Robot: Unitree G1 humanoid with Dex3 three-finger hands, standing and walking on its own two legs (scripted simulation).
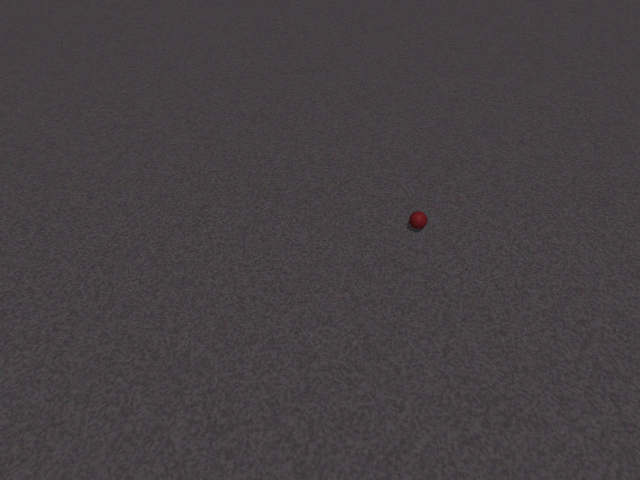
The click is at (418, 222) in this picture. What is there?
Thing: free ball
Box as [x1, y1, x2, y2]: [409, 211, 426, 228]
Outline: 417,211 410,216 409,221 413,227 420,228 425,224 426,217 422,212
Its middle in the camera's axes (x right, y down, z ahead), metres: +0.44 -0.11 +1.74
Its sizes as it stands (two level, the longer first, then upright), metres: 0.080 0.080 0.080
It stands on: the floor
